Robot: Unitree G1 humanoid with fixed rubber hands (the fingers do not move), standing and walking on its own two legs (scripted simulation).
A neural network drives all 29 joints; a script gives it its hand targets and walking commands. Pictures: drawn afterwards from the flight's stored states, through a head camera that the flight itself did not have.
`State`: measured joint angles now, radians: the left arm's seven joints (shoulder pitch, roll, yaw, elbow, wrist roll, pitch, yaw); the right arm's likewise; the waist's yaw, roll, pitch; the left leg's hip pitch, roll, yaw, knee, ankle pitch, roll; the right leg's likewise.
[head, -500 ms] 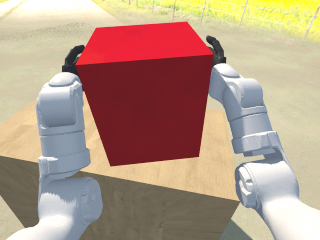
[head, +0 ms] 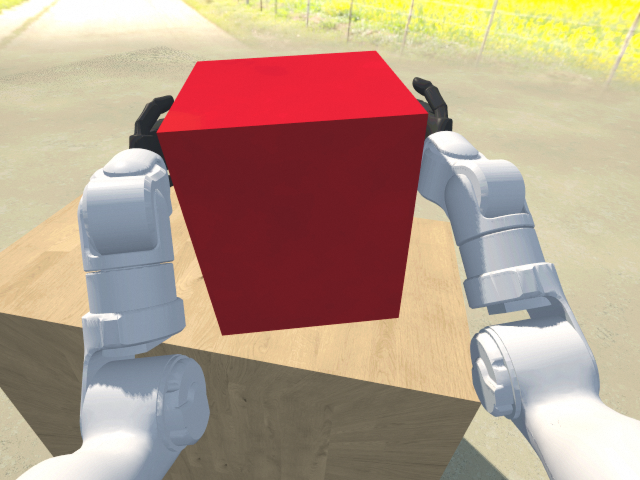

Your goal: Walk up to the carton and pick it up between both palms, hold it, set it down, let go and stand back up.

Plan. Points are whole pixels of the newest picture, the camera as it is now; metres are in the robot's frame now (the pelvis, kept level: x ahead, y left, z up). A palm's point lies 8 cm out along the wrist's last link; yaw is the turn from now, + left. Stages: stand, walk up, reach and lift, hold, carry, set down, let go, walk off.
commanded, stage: hold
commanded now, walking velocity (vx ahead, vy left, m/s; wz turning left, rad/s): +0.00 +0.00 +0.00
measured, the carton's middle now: (299, 191) +0.38 +0.00 +0.25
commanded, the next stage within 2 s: none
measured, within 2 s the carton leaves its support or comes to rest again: neither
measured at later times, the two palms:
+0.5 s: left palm (147, 161) +0.36 +0.16 +0.30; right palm (432, 141) +0.37 -0.14 +0.32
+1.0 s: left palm (148, 157) +0.36 +0.16 +0.30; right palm (433, 138) +0.37 -0.14 +0.32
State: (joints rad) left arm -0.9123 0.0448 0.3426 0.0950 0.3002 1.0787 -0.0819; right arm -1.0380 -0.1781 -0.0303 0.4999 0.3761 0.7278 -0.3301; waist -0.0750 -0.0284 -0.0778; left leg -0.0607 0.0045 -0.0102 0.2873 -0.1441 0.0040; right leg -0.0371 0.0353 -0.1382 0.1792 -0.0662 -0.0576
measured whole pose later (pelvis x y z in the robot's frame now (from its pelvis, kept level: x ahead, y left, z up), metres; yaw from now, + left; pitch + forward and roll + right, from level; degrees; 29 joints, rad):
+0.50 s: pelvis +0.00 +0.00 +0.00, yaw +0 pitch -4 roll -1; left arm -0.93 0.06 0.34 0.12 0.29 1.07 -0.09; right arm -1.06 -0.18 -0.04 0.51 0.37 0.74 -0.34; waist -0.08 -0.03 -0.09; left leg -0.08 0.00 -0.01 0.30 -0.14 0.00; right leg -0.06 0.03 -0.14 0.18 -0.06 -0.06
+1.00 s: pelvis +0.00 +0.00 +0.00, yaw +0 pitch -4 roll -1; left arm -0.93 0.06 0.34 0.12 0.29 1.06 -0.09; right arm -1.06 -0.18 -0.03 0.51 0.38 0.73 -0.34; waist -0.08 -0.03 -0.11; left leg -0.09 0.01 -0.01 0.30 -0.15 0.00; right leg -0.05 0.04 -0.14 0.18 -0.06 -0.06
